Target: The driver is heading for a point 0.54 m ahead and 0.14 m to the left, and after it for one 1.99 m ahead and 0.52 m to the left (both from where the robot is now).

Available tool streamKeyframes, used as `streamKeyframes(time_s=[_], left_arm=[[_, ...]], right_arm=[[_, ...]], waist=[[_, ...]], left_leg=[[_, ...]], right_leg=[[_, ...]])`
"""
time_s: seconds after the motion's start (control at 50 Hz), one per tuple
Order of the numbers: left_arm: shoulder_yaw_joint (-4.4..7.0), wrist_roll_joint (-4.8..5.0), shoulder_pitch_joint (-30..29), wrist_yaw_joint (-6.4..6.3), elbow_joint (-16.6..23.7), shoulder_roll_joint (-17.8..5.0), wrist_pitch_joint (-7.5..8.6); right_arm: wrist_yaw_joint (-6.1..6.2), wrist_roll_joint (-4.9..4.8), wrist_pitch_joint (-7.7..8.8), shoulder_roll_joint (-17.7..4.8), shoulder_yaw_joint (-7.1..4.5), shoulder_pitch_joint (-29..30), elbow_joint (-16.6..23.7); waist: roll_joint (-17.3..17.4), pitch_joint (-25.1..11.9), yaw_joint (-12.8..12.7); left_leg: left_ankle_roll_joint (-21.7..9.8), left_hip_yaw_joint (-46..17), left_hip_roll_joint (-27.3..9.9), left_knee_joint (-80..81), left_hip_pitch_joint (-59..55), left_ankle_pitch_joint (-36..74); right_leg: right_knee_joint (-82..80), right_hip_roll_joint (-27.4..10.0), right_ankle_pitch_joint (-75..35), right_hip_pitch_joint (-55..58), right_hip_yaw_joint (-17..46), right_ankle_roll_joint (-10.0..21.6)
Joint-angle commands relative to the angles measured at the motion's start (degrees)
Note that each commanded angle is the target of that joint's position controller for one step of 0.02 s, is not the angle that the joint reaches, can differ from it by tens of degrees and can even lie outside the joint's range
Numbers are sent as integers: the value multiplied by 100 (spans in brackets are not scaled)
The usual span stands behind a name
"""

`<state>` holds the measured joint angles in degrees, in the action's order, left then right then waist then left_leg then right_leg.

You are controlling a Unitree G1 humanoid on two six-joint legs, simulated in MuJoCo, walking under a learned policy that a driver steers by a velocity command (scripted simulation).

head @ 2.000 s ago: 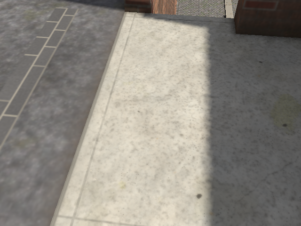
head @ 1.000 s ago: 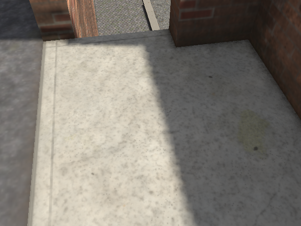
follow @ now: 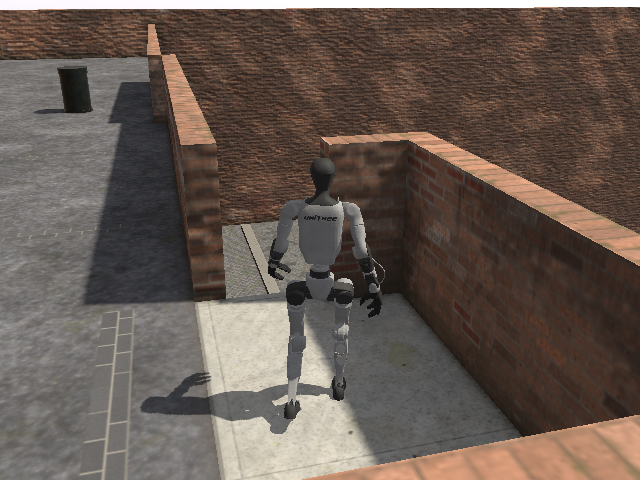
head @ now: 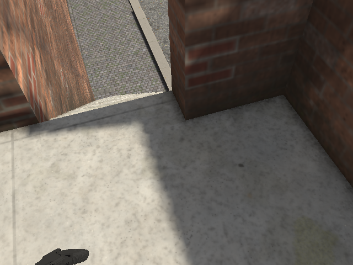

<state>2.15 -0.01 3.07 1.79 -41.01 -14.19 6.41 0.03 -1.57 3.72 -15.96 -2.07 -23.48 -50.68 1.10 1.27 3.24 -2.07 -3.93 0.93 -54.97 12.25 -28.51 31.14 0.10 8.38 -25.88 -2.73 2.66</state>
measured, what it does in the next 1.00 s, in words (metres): walks ahead, turning left: left foot, then right foot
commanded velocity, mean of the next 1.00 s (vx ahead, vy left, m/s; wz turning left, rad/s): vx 0.40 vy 0.00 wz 0.39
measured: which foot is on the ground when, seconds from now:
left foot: up 0.00-0.48, down 0.50-0.98, up 1.00-1.00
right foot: down 0.00-0.50, up 0.52-0.92, down 0.94-1.00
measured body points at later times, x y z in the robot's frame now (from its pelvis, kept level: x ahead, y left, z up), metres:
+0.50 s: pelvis +0.25 +0.05 -0.01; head +0.28 +0.07 +0.44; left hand +0.19 +0.34 -0.15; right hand +0.51 -0.13 -0.09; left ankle +0.34 +0.17 -0.73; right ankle +0.09 -0.10 -0.72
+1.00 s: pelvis +0.47 +0.12 +0.00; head +0.49 +0.13 +0.45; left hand +0.51 +0.42 -0.10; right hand +0.69 -0.08 -0.11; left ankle +0.34 +0.17 -0.71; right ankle +0.62 +0.07 -0.73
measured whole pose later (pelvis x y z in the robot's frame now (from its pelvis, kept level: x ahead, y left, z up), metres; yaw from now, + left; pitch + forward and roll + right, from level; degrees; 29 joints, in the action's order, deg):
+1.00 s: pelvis +0.47 +0.12 +0.00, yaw +25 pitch +1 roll +0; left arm 2.1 -1.7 6.8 1.9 -44.7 -15.2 5.1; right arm 0.8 1.1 2.7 -16.3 -3.0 -12.9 -42.0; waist 0.0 1.4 1.2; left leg -1.7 -4.5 5.2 -42.4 13.0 -25.5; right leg 29.1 1.4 4.3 -26.1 0.4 1.8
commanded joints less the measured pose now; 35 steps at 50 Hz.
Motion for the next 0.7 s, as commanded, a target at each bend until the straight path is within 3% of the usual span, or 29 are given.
streamKeyframes(time_s=[0.02,0.04,0.08,0.14,0.2,0.28,0.38,0.4,0.44,0.46,0.48,0.5,0.52,0.54,0.56,0.6,0.62,0.64,0.7], left_arm=[[239,22,1297,-62,-124,-735,-10],[203,1,1007,-43,-126,-582,10],[206,-61,772,-31,-206,-495,82],[272,-82,781,-62,-388,-651,157],[302,-102,944,-147,-547,-749,118],[332,-66,1113,-216,-649,-940,27],[400,52,1506,-241,-836,-1135,-183],[414,78,1482,-245,-844,-1179,-225],[459,117,1322,-277,-797,-1347,-288],[480,136,1251,-298,-772,-1420,-329],[473,171,1128,-314,-743,-1426,-362],[401,92,1172,-321,-659,-1251,-321],[112,-138,1742,-219,-340,-293,-153],[149,71,1225,-126,-251,-717,105],[239,274,571,-97,-47,-1085,229],[232,79,605,-187,-135,-964,253],[275,27,767,-191,-169,-1029,175],[299,5,821,-190,-164,-1027,82],[269,-135,895,-228,-164,-838,-99]], right_arm=[[37,-98,165,-776,-182,404,629],[48,-19,110,-701,-211,455,638],[32,-36,-47,-476,-224,181,561],[55,-6,-183,-343,-244,333,676],[28,14,-170,-319,-259,697,832],[-126,42,-113,-179,-194,1447,1095],[-310,29,-113,-129,-143,2214,1587],[-341,23,-118,-161,-157,2229,1662],[-362,27,-152,-341,-252,1946,1714],[-352,20,-172,-510,-350,1476,1637],[-306,12,-177,-775,-513,627,1433],[-183,15,-227,-1241,-725,-288,1204],[-129,2,-182,-1907,-799,-73,1243],[-172,61,-82,-1477,-659,-305,1426],[-184,152,-7,-1137,-545,-14,1436],[-164,74,13,-823,-452,676,1508],[-144,119,13,-693,-392,890,1610],[-130,151,15,-703,-382,1017,1678],[-42,172,49,-971,-446,1012,1629]], waist=[[-503,-760,-722],[-554,-455,-548],[-729,-290,-281],[-538,-53,-193],[-435,67,-282],[-313,248,-570],[-301,491,-826],[-353,459,-771],[-595,128,-492],[-682,-178,-198],[-583,-618,303],[-72,-1121,705],[1527,-1474,-85],[864,-2355,323],[542,-1487,427],[-129,-724,-128],[-33,-623,-325],[26,-501,-432],[52,-428,-562]], left_leg=[[-41,-287,-564,-1676,2983,632],[5,-278,-710,-1431,2768,965],[59,-269,-872,-1273,2228,1305],[143,-323,-913,-1082,2500,1780],[204,-379,-880,-407,2908,2524],[142,58,-826,819,2875,3239],[-69,503,-730,1581,3165,2655],[-149,617,-655,1666,3043,2405],[-367,966,-286,1722,2296,1843],[-509,1116,-34,1756,1645,1623],[-711,1175,240,2171,429,1939],[-1005,324,-116,2407,-1337,2136],[-2024,-2849,-1632,2803,-3232,1691],[-2354,-4413,-2097,3718,-3598,1070],[-1972,-3523,-1904,3791,-3104,1618],[-1571,-2169,-1436,3771,-1433,2889],[-1500,-1844,-1275,3893,-892,3261],[-1485,-1707,-1192,3991,-535,3762],[-1418,-882,-967,3883,93,5716]], right_leg=[[-1585,-1930,533,3035,2506,950],[-1808,-1731,231,2435,2029,892],[-2181,-1483,-157,1755,1327,831],[-2389,-1471,-876,1538,637,873],[-2417,-1437,-1197,1813,155,840],[-2402,-1423,-1303,2156,-374,715],[-2032,-1738,-1746,3105,-648,625],[-1853,-1771,-2159,3217,-725,568],[-1141,-1746,-4015,3298,-920,432],[-417,-1691,-4851,3256,-1001,365],[731,-1497,-4943,2869,-1142,209],[2406,-1243,-3414,1541,-1131,-60],[4456,-65,2226,-1173,-668,-400],[5113,119,2592,-1810,729,-326],[5017,-173,2026,-2313,787,-211],[4008,-614,1258,-1667,749,-187],[3717,-733,1095,-1233,785,-222],[3538,-717,1038,-1008,743,-302],[2806,-508,610,-669,490,-604]])
Keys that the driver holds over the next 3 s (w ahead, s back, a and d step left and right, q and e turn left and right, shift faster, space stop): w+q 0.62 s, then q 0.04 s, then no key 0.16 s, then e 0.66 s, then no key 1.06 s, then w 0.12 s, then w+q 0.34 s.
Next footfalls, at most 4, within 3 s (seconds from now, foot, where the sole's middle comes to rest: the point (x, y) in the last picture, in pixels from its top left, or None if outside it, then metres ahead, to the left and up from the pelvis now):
0.50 left None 0.38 0.18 -0.76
0.94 right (158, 216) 0.65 0.09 -0.76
1.30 left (107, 259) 0.50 0.28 -0.76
1.72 right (178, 249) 0.52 0.02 -0.76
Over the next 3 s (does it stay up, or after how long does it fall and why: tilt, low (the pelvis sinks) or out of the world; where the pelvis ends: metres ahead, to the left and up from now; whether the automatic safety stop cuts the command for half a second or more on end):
stays up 0.59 0.14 0.01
